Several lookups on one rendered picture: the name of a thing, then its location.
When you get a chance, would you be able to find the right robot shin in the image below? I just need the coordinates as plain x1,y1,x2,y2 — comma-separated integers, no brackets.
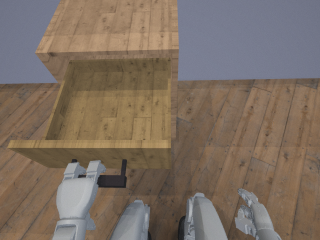
184,192,205,240

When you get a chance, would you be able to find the right robot forearm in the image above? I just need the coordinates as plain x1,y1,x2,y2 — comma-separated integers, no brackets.
255,228,282,240

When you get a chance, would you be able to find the left robot hand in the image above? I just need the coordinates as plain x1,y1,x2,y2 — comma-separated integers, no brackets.
56,160,106,230

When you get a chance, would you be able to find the handle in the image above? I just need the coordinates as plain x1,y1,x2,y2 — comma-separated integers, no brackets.
71,159,127,188

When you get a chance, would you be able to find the drawer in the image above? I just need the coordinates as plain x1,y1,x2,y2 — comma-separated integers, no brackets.
7,57,171,169

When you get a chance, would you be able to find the cabinet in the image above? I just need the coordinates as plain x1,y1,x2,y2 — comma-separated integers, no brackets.
35,0,179,140

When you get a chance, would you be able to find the robot left thigh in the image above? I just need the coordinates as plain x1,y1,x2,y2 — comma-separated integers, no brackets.
109,202,150,240

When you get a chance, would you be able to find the left robot forearm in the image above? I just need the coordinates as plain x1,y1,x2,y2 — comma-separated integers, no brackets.
52,217,88,240

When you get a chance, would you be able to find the right robot hand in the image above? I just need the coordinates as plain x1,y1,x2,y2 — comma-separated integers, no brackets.
234,188,274,238

